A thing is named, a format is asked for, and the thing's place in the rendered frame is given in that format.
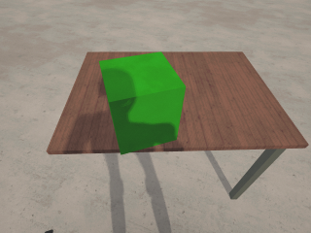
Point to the table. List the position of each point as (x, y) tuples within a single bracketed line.
[(227, 106)]

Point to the carton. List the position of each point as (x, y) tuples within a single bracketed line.
[(145, 97)]

